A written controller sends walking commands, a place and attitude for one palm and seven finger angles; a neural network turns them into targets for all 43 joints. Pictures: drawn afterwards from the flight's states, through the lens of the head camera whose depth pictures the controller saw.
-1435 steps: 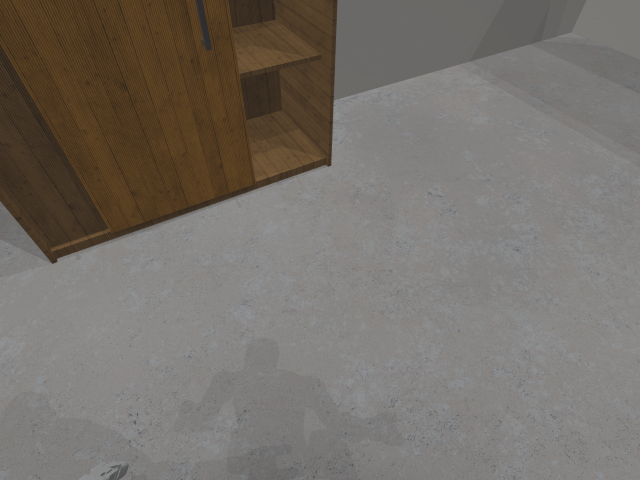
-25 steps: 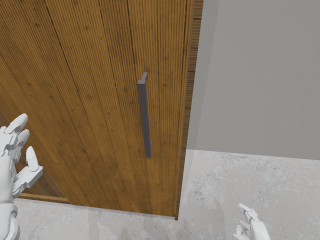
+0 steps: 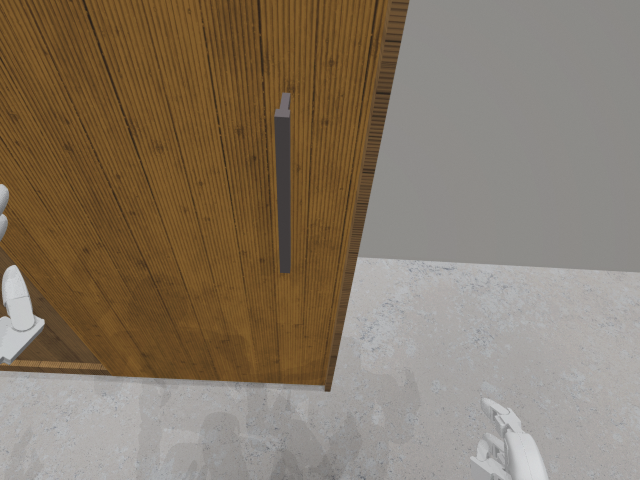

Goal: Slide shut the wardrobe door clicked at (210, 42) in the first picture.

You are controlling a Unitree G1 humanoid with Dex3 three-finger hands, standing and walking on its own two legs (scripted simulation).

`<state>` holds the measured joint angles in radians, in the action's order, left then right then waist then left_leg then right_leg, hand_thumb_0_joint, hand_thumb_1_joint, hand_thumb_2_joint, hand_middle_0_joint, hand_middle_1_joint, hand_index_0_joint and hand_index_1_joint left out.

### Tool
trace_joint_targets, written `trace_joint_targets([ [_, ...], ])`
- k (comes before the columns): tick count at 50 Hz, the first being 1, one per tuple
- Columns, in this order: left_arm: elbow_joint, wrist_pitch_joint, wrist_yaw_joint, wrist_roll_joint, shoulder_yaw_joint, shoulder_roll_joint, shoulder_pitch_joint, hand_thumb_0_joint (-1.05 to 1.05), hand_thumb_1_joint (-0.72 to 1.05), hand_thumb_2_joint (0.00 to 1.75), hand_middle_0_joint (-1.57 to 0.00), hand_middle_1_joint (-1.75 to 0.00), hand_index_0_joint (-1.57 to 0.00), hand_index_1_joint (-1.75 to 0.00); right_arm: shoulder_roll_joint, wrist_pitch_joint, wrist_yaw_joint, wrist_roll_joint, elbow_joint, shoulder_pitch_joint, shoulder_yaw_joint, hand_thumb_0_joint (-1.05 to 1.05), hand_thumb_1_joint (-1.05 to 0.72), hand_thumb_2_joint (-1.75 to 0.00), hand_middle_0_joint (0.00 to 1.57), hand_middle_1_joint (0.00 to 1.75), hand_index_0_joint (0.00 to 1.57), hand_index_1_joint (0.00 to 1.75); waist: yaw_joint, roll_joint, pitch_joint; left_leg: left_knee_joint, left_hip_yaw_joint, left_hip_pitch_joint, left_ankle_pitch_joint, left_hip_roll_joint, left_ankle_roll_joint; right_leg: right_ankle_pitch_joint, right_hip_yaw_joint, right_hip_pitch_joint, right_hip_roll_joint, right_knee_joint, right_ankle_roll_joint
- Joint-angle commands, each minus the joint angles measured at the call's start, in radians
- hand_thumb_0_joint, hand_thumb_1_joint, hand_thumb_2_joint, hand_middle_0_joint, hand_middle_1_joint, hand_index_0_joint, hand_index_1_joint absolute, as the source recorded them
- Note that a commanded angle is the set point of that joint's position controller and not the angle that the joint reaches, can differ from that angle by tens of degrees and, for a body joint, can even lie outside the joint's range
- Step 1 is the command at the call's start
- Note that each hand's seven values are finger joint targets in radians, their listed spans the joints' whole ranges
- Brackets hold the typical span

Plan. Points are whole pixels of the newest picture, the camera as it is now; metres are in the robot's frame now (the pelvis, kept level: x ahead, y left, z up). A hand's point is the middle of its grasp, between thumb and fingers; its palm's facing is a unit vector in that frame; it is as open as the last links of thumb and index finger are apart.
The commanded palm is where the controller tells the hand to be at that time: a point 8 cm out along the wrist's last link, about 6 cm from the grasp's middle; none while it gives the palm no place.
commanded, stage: step back with the hand held close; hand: left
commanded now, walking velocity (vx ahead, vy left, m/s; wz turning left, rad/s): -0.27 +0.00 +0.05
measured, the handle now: (285, 196) +0.48 +0.09 +0.09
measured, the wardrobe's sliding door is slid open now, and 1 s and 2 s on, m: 0.00 0.00 0.00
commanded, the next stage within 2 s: stop stepping back and stand still in 0.88 s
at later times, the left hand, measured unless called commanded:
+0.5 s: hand out of the picture +0.14 +0.27 +0.17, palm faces +0.49 -0.77 -0.41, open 7.4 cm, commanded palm +0.07 +0.31 +0.18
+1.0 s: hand out of the picture +0.05 +0.29 +0.18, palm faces +0.46 -0.79 -0.41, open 7.4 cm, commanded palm -0.02 +0.32 +0.18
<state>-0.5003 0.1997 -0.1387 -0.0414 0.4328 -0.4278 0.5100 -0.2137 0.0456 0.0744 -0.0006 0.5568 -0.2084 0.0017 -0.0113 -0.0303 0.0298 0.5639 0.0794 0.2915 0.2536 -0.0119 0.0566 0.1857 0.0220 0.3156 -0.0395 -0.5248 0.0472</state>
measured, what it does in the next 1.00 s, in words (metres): walks backwards: left foot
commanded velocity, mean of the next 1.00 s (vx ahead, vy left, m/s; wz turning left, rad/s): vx -0.34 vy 0.00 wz -0.02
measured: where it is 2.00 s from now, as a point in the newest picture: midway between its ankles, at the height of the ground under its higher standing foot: outside the picture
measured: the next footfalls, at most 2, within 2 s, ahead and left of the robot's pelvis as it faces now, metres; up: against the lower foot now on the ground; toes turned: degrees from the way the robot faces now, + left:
left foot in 0.86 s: -0.04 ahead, +0.10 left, +0.00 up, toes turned +3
right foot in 1.18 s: -0.21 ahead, -0.13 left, +0.00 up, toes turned -3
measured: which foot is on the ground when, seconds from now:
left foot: down 0.00-0.72, up 0.74-0.84, down 0.86-1.00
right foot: down 0.00-0.88, up 0.90-1.00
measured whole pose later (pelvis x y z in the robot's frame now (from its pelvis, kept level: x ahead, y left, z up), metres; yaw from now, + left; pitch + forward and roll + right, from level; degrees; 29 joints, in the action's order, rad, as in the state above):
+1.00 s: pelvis -0.15 +0.01 +0.01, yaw +2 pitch +1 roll -4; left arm -0.55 0.29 -0.14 -0.05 0.47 -0.44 0.49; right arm -0.16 0.16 0.05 -0.04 0.63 -0.18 0.02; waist -0.01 -0.04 0.04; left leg 0.54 0.01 0.40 0.16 0.02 0.06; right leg 0.45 0.06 0.46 0.09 -0.94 0.03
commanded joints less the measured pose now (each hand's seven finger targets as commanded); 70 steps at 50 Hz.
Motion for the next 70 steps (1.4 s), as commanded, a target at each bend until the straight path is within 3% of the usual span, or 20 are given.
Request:
trace_joint_targets([
  [1,-0.172,0.075,-0.022,0.009,0.099,-0.132,-0.068,0.0,0.9,0.9,-0.2,-0.3,-0.2,-0.3,-0.136,0.074,0.011,0.003,-0.142,0.086,0.053,0.0,-0.9,-0.9,0.2,0.3,0.2,0.3,-0.004,0.075,-0.068,-0.216,-0.161,0.332,0.259,0.144,0.027,-0.094,0.062,-0.241,0.0,-0.055,-0.041],
  [7,-0.198,0.106,-0.035,0.019,0.092,-0.143,-0.112,0.0,0.9,0.9,-0.2,-0.3,-0.2,-0.3,-0.134,0.097,0.006,-0.008,-0.124,0.072,0.05,0.0,-0.9,-0.9,0.2,0.3,0.2,0.3,0.008,0.023,-0.049,-0.11,-0.154,0.205,0.325,0.088,0.004,0.266,0.135,0.009,-0.048,0.135,-0.073],
  [13,-0.226,0.137,-0.042,0.031,0.137,-0.154,-0.084,0.0,0.9,0.9,-0.2,-0.3,-0.2,-0.3,-0.141,0.131,0.013,-0.007,-0.122,0.073,0.053,0.0,-0.9,-0.9,0.2,0.3,0.2,0.3,-0.004,0.205,-0.121,-0.302,-0.295,0.378,0.391,0.221,0.058,0.008,0.017,-0.245,0.069,-0.176,-0.031],
  [22,-0.224,0.161,-0.018,0.016,0.123,-0.158,-0.088,0.0,0.9,0.9,-0.2,-0.3,-0.2,-0.3,-0.129,0.143,-0.001,-0.013,-0.096,0.066,0.064,0.0,-0.9,-0.9,0.2,0.3,0.2,0.3,0.007,0.025,-0.153,-0.079,-0.183,0.172,0.141,0.109,-0.002,-0.072,0.18,-0.046,-0.008,0.006,-0.077],
  [28,-0.24,0.179,-0.02,0.03,0.172,-0.162,-0.07,0.0,0.9,0.9,-0.2,-0.3,-0.2,-0.3,-0.143,0.14,0.01,-0.02,-0.107,0.09,0.066,0.0,-0.9,-0.9,0.2,0.3,0.2,0.3,-0.001,0.219,-0.137,-0.317,-0.329,0.468,0.483,0.248,0.073,0.044,0.059,-0.26,0.112,-0.238,-0.036],
  [31,-0.225,0.18,-0.012,0.024,0.191,-0.176,-0.07,0.0,0.9,0.9,-0.2,-0.3,-0.2,-0.3,-0.136,0.141,0.011,-0.024,-0.105,0.086,0.072,0.0,-0.9,-0.9,0.2,0.3,0.2,0.3,-0.003,0.175,-0.126,-0.27,-0.329,0.499,0.427,0.269,0.089,0.041,0.077,-0.287,0.112,-0.254,-0.04],
  [33,-0.222,0.183,-0.005,0.015,0.165,-0.156,-0.068,0.0,0.9,0.9,-0.2,-0.3,-0.2,-0.3,-0.123,0.145,0.002,-0.021,-0.099,0.064,0.074,0.0,-0.9,-0.9,0.2,0.3,0.2,0.3,0.003,0.093,-0.106,-0.119,-0.238,0.358,0.326,0.166,0.03,0.035,0.193,-0.127,0.046,-0.053,-0.088],
  [36,-0.227,0.169,-0.027,0.008,0.117,-0.181,-0.109,0.0,0.9,0.9,-0.2,-0.3,-0.2,-0.3,-0.096,0.131,-0.011,-0.013,-0.069,0.062,0.077,0.0,-0.9,-0.9,0.2,0.3,0.2,0.3,0.013,-0.126,-0.144,0.296,-0.104,0.004,0.132,0.006,-0.078,0.083,0.456,0.243,-0.241,0.259,-0.208],
  [41,-0.215,0.14,-0.031,0.016,0.149,-0.207,-0.054,0.0,0.9,0.9,-0.2,-0.3,-0.2,-0.3,-0.083,0.095,-0.003,-0.018,-0.063,0.072,0.059,0.0,-0.9,-0.9,0.2,0.3,0.2,0.3,0.025,-0.065,-0.118,-0.021,-0.099,-0.017,-0.028,0.017,-0.064,-0.316,0.219,0.109,-0.12,0.078,-0.126],
  [43,-0.289,0.164,-0.023,0.018,0.154,-0.202,-0.07,0.0,0.9,0.9,-0.2,-0.3,-0.2,-0.3,-0.135,0.11,0.01,-0.012,-0.091,0.078,0.074,0.0,-0.9,-0.9,0.2,0.3,0.2,0.3,0.012,0.248,-0.198,-0.224,-0.27,0.074,-0.346,0.229,0.022,-0.175,0.065,-0.056,0.088,-0.198,-0.027],
  [45,-0.295,0.169,-0.013,-0.007,0.189,-0.224,-0.051,0.0,0.9,0.9,-0.2,-0.3,-0.2,-0.3,-0.119,0.148,0.008,-0.038,-0.092,0.072,0.08,0.0,-0.9,-0.9,0.2,0.3,0.2,0.3,0.004,0.348,-0.256,-0.303,-0.409,0.128,-0.31,0.378,0.116,0.308,0.065,-0.024,0.141,-0.544,-0.024],
  [46,-0.314,0.166,-0.017,-0.015,0.173,-0.193,-0.061,0.0,0.9,0.9,-0.2,-0.3,-0.2,-0.3,-0.108,0.161,0.005,-0.045,-0.066,0.056,0.083,0.0,-0.9,-0.9,0.2,0.3,0.2,0.3,0.011,0.257,-0.223,-0.271,-0.403,0.073,-0.364,0.383,0.132,0.336,0.089,0.062,0.128,-0.588,-0.032],
  [49,-0.294,0.147,-0.019,-0.017,0.101,-0.126,-0.017,0.0,0.9,0.9,-0.2,-0.3,-0.2,-0.3,-0.112,0.174,-0.022,-0.023,-0.033,0.033,0.091,0.0,-0.9,-0.9,0.2,0.3,0.2,0.3,0.003,0.205,-0.241,-0.192,-0.26,-0.171,-0.607,0.326,0.094,0.313,0.019,0.138,0.1,-0.406,-0.028],
  [55,-0.219,0.072,-0.029,-0.008,0.123,-0.176,0.004,0.0,0.9,0.9,-0.2,-0.3,-0.2,-0.3,-0.126,0.148,-0.003,-0.024,-0.084,0.07,0.055,0.0,-0.9,-0.9,0.2,0.3,0.2,0.3,0.009,0.261,-0.12,-0.401,-0.219,0.085,0.38,0.191,-0.008,0.242,-0.106,-0.207,0.124,0.104,-0.059],
  [58,-0.196,0.065,-0.022,-0.017,0.144,-0.218,-0.017,0.0,0.9,0.9,-0.2,-0.3,-0.2,-0.3,-0.105,0.116,0.003,-0.028,-0.082,0.062,0.046,0.0,-0.9,-0.9,0.2,0.3,0.2,0.3,0.015,0.024,-0.129,-0.004,-0.032,-0.027,0.161,0.031,-0.089,0.283,0.098,-0.049,-0.082,0.34,-0.17],
  [60,-0.208,0.055,-0.026,-0.028,0.131,-0.213,-0.084,0.0,0.9,0.9,-0.2,-0.3,-0.2,-0.3,-0.099,0.119,0.006,-0.021,-0.066,0.08,0.037,0.0,-0.9,-0.9,0.2,0.3,0.2,0.3,0.004,-0.142,-0.151,0.296,-0.08,-0.059,0.082,0.008,-0.089,0.433,0.262,0.137,-0.232,0.38,-0.25],
  [65,-0.116,0.032,-0.035,0.001,0.051,-0.15,-0.192,0.0,0.9,0.9,-0.2,-0.3,-0.2,-0.3,-0.118,0.118,0.032,0.002,-0.04,0.087,0.036,0.0,-0.9,-0.9,0.2,0.3,0.2,0.3,0.042,-0.035,0.015,0.008,-0.072,-0.04,0.115,0.053,-0.042,0.457,0.082,0.163,-0.14,0.197,-0.154],
  [66,-0.118,0.038,-0.036,0.011,0.055,-0.153,-0.199,0.0,0.9,0.9,-0.2,-0.3,-0.2,-0.3,-0.132,0.126,0.037,-0.002,-0.041,0.08,0.037,0.0,-0.9,-0.9,0.2,0.3,0.2,0.3,0.037,0.067,0.026,-0.115,-0.125,-0.053,0.19,0.07,-0.02,0.43,0.066,0.161,-0.078,0.096,-0.132],
  [68,-0.208,0.065,-0.042,0.011,0.06,-0.156,-0.207,0.0,0.9,0.9,-0.2,-0.3,-0.2,-0.3,-0.145,0.144,0.036,0.003,-0.062,0.062,0.034,0.0,-0.9,-0.9,0.2,0.3,0.2,0.3,0.039,0.355,-0.027,-0.381,-0.498,-0.067,0.408,0.269,0.067,0.32,-0.066,0.166,0.086,-0.249,-0.058],
  [70,-0.313,0.088,-0.04,0.026,0.108,-0.222,-0.253,0.0,0.9,0.9,-0.2,-0.3,-0.2,-0.3,-0.108,0.164,0.025,-0.026,-0.052,0.066,0.026,0.0,-0.9,-0.9,0.2,0.3,0.2,0.3,0.037,0.348,-0.006,-0.498,-0.681,-0.033,0.494,0.333,0.066,0.323,0.017,0.24,0.061,-0.511,-0.069],
])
